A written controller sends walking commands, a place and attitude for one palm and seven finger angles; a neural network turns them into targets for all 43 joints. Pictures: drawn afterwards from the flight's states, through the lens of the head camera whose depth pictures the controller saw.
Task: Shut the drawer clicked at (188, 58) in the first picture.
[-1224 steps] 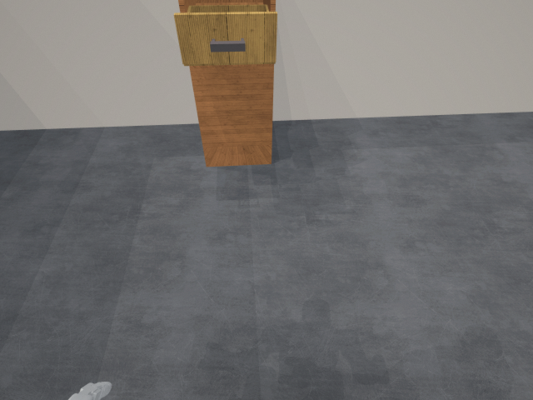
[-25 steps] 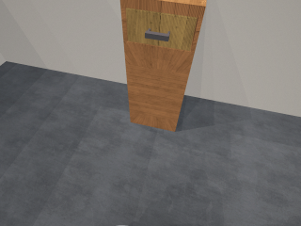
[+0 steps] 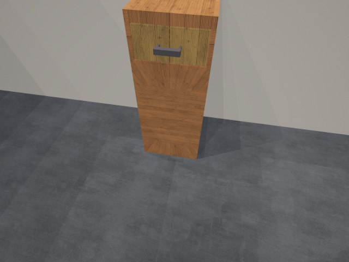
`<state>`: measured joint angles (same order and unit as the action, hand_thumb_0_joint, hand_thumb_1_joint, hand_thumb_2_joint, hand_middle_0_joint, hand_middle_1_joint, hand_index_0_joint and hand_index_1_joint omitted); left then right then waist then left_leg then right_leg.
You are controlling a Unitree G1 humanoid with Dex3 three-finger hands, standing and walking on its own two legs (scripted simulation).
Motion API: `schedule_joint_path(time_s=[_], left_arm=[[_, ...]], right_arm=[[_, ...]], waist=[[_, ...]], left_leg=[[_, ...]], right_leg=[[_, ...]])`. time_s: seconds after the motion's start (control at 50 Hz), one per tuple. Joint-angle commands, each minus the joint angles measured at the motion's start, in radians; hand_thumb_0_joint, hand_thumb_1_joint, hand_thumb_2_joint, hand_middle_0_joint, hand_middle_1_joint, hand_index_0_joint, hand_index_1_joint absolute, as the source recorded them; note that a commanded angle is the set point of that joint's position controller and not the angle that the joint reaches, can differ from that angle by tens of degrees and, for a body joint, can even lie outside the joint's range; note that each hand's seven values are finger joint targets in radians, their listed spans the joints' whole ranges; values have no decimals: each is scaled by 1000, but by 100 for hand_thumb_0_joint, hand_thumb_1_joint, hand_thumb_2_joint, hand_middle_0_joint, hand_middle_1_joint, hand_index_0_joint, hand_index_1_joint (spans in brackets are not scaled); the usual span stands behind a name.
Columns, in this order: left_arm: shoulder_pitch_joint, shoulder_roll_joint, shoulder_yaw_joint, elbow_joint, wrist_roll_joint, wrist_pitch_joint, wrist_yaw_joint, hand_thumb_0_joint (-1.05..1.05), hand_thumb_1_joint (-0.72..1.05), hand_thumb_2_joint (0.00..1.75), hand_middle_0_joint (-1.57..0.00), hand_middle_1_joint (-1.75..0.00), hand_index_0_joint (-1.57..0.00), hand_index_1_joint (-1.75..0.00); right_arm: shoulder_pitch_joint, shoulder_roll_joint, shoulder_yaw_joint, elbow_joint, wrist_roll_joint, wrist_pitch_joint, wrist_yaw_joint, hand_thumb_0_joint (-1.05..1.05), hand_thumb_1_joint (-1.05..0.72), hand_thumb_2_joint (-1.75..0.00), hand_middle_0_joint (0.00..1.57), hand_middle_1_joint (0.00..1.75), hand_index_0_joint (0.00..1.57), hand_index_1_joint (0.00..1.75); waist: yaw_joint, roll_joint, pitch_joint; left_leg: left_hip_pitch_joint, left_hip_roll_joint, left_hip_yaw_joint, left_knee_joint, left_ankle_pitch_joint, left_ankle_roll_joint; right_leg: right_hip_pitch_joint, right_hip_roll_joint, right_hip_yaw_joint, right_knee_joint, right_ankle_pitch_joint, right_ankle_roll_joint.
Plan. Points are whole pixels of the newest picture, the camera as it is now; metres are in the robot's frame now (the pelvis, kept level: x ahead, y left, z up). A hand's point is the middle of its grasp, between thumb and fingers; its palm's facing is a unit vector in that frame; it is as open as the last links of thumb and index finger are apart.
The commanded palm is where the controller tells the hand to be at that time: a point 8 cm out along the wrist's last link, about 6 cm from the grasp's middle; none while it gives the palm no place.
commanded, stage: let the arm hang, fingers relaxed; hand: left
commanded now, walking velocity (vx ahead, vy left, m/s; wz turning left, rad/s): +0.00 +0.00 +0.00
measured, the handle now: (168, 49) +0.91 +0.07 +0.04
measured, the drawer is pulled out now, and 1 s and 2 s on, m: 0.00 0.00 0.00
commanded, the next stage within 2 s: look to check the result in 0.10 s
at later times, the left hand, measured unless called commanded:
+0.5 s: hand out of the picture -0.01 +0.14 -0.18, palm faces +0.06 -0.98 -0.17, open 7.4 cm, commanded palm none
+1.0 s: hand out of the picture +0.03 +0.15 -0.17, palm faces +0.04 -0.98 -0.18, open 7.4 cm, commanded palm none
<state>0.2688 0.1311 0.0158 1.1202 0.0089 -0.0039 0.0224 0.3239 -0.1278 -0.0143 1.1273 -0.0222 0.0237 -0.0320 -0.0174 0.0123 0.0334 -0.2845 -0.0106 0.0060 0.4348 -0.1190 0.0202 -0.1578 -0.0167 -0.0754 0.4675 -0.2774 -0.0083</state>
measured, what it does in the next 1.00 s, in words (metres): stands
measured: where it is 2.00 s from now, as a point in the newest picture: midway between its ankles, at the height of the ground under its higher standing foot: outside the picture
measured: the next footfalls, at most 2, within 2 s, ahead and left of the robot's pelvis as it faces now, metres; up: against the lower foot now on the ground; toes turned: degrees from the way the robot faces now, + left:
none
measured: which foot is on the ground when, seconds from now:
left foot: down 0.00-1.00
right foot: down 0.00-1.00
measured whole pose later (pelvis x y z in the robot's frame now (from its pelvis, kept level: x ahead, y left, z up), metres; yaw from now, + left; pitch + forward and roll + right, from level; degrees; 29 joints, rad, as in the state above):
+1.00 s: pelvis +0.03 -0.02 +0.00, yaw -1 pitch -2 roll +0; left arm 0.28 0.13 0.02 1.15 0.00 -0.01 0.03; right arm 0.27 -0.13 -0.01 1.14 -0.02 0.01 -0.05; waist -0.01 0.01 0.06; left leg -0.22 0.01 0.01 0.44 -0.18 0.00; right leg -0.07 0.01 -0.07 0.41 -0.30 -0.03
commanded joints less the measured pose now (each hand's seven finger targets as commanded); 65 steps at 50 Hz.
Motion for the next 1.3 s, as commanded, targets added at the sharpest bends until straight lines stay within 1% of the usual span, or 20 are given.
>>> schedule_joint_path(time_s=[0.0,0.04,0.08,0.1,0.14,0.2,0.3,0.32,0.4,0.48,0.6,0.7,0.74,0.76,0.82,0.9,0.96,1.02,1.14,1.28], left_arm=[[126,109,24,2,2,-1,14,0,90,90,-20,-30,-20,-30],[112,101,23,1,0,-3,16,0,90,90,-20,-30,-20,-30],[111,94,22,4,-1,-3,17,0,90,90,-20,-30,-20,-30],[108,98,23,2,0,-3,19,0,90,90,-20,-30,-20,-30],[109,90,21,6,-1,-2,19,0,90,90,-20,-30,-20,-30],[117,89,20,8,-1,-5,21,0,90,90,-20,-30,-20,-30],[122,83,20,12,-1,-8,22,0,90,90,-20,-30,-20,-30],[125,80,19,15,-1,-8,22,0,90,90,-20,-30,-20,-30],[131,79,18,20,-1,-8,23,0,90,90,-20,-30,-20,-30],[125,77,18,22,-2,-6,22,0,90,90,-20,-30,-20,-30],[127,81,18,23,-1,-9,21,0,90,90,-20,-30,-20,-30],[118,85,20,20,-2,-8,20,0,90,90,-20,-30,-20,-30],[116,81,20,22,-2,-8,21,0,90,90,-20,-30,-20,-30],[111,84,20,19,-3,-8,20,0,90,90,-20,-30,-20,-30],[111,86,21,17,-2,-8,21,0,90,90,-20,-30,-20,-30],[106,92,22,13,-2,-10,21,0,90,90,-20,-30,-20,-30],[103,87,21,13,-3,-8,21,0,90,90,-20,-30,-20,-30],[101,94,22,11,-3,-9,20,0,90,90,-20,-30,-20,-30],[100,94,21,12,-3,-10,19,0,90,90,-20,-30,-20,-30],[99,97,21,12,-3,-10,19,0,90,90,-20,-30,-20,-30]], right_arm=[[45,-85,-18,-31,3,-17,-3,0,-90,-90,20,30,20,30],[53,-72,-15,-24,3,-18,-4,0,-90,-90,20,30,20,30],[50,-66,-15,-19,3,-16,-6,0,-90,-90,20,30,20,30],[54,-70,-16,-22,5,-15,-6,0,-90,-90,20,30,20,30],[51,-63,-15,-17,4,-14,-7,0,-90,-90,20,30,20,30],[46,-65,-17,-19,6,-13,-8,0,-90,-90,20,30,20,30],[39,-68,-16,-14,7,-15,-10,0,-90,-90,20,30,20,30],[36,-62,-14,-12,7,-17,-11,0,-90,-90,20,30,20,30],[22,-68,-14,-10,9,-15,-12,0,-90,-90,20,30,20,30],[20,-68,-12,-7,6,-13,-12,0,-90,-90,20,30,20,30],[8,-79,-13,-12,8,-17,-14,0,-90,-90,20,30,20,30],[8,-84,-12,-10,8,-20,-15,0,-90,-90,20,30,20,30],[7,-81,-11,-8,6,-21,-16,0,-90,-90,20,30,20,30],[9,-81,-10,-7,7,-22,-16,0,-90,-90,20,30,20,30],[5,-81,-11,-7,7,-21,-15,0,-90,-90,20,30,20,30],[9,-87,-13,-8,7,-22,-16,0,-90,-90,20,30,20,30],[6,-84,-12,-6,6,-21,-15,0,-90,-90,20,30,20,30],[5,-87,-11,-7,7,-23,-15,0,-90,-90,20,30,20,30],[3,-90,-11,-4,7,-22,-15,0,-90,-90,20,30,20,30],[-1,-93,-11,-3,7,-22,-15,0,-90,-90,20,30,20,30]], waist=[[20,18,51],[14,6,46],[12,17,50],[11,3,65],[9,9,73],[8,-16,66],[8,-12,50],[8,-21,49],[10,-17,60],[7,5,89],[11,-1,59],[13,8,54],[12,-4,49],[12,4,47],[13,-11,64],[13,-11,46],[12,0,64],[13,-9,52],[12,-16,57],[10,-2,62]], left_leg=[[36,86,-108,-93,-81,16],[50,87,-96,-74,-23,14],[62,87,-90,-63,-15,11],[59,89,-93,-61,-6,12],[62,90,-87,-58,-8,11],[84,91,-75,-36,25,10],[97,98,-74,-29,59,12],[98,100,-70,-30,67,12],[106,100,-69,-27,71,11],[90,98,-71,-38,28,8],[108,103,-72,-37,57,10],[108,106,-74,-43,78,11],[114,107,-72,-44,80,10],[112,107,-72,-46,89,10],[107,106,-70,-47,83,9],[118,108,-69,-43,109,9],[114,106,-69,-51,82,8],[124,109,-69,-51,98,10],[123,109,-67,-56,84,9],[126,110,-65,-62,75,7]], right_leg=[[-83,-75,82,-129,-52,-47],[-75,-80,87,-134,-18,-47],[-85,-82,89,-141,-21,-48],[-90,-79,84,-141,-22,-47],[-94,-81,87,-147,-22,-47],[-97,-84,94,-156,3,-47],[-76,-81,92,-149,47,-44],[-70,-86,89,-149,66,-43],[-74,-85,93,-155,78,-42],[-84,-82,98,-170,19,-44],[-61,-81,97,-166,64,-42],[-42,-80,91,-160,86,-40],[-36,-81,93,-159,97,-39],[-29,-82,91,-157,110,-39],[-35,-82,87,-161,103,-39],[-20,-82,89,-157,139,-38],[-32,-81,94,-165,105,-38],[-25,-82,90,-160,119,-37],[-26,-81,96,-170,108,-37],[-30,-81,97,-174,101,-36]])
